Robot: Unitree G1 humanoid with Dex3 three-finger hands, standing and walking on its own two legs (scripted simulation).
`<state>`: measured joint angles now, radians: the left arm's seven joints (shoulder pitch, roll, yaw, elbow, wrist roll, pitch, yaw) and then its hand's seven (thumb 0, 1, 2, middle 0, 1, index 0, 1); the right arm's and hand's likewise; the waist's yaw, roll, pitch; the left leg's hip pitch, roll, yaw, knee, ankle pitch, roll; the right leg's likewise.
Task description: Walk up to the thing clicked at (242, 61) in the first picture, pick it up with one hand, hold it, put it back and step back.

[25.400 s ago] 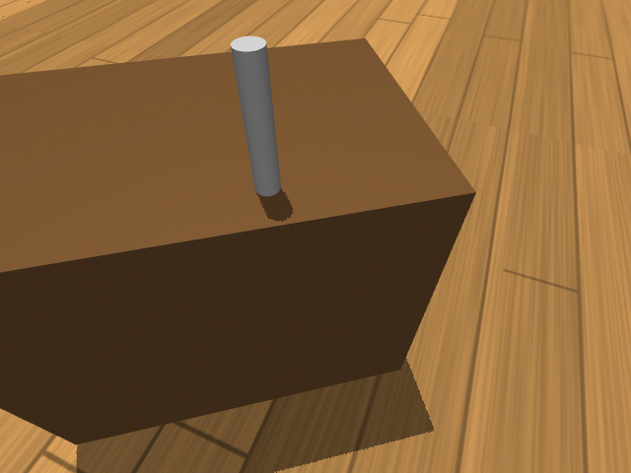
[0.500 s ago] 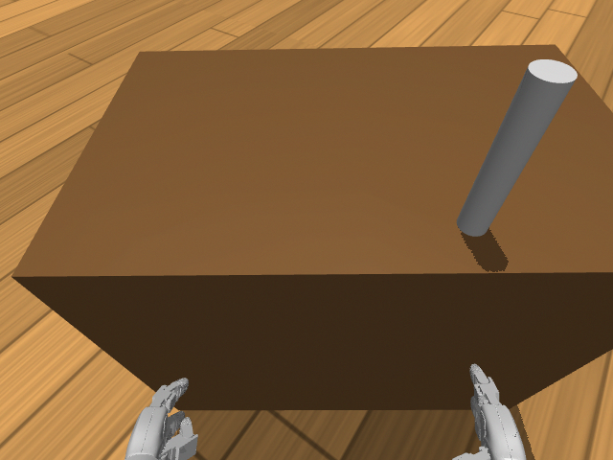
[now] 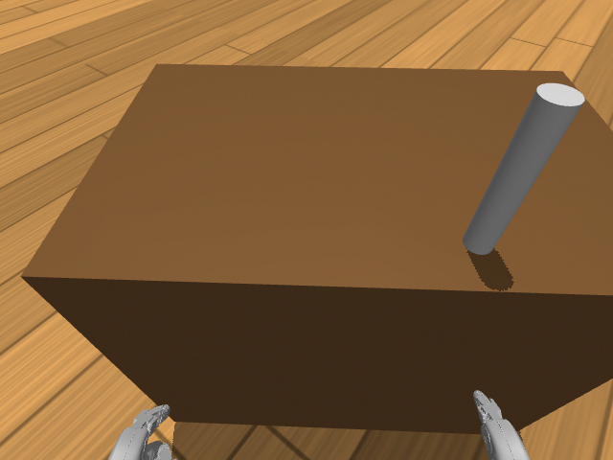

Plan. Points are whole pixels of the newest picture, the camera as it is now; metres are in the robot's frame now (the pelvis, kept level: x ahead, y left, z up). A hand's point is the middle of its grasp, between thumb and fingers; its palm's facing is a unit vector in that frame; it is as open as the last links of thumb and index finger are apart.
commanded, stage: home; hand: right
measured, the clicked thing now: (510, 183) +0.41 -0.24 +0.15
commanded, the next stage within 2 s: stand in 1.62 s
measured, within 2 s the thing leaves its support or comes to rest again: neither
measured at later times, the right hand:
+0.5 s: hand out of the picture +0.03 -0.27 -0.14, palm faces -0.08 +0.92 -0.37, open 17.5 cm
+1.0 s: hand out of the picture +0.03 -0.26 -0.14, palm faces -0.08 +0.93 -0.36, open 17.4 cm
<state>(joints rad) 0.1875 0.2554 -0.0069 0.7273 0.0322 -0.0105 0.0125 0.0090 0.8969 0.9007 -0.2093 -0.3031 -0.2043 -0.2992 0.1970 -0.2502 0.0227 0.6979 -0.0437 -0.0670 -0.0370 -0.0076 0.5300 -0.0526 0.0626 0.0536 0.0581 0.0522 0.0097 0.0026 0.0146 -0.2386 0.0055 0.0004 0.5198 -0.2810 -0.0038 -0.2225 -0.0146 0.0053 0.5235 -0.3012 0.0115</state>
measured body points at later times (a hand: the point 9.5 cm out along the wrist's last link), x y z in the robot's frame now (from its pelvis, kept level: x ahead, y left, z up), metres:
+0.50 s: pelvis -0.03 -0.01 +0.01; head -0.04 -0.01 +0.46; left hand +0.02 +0.29 -0.12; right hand +0.03 -0.32 -0.12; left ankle +0.00 +0.12 -0.74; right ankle -0.02 -0.13 -0.74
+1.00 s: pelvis -0.04 -0.01 +0.01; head -0.04 -0.01 +0.46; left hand +0.01 +0.30 -0.12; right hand +0.03 -0.31 -0.12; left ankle +0.00 +0.12 -0.74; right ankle -0.02 -0.13 -0.74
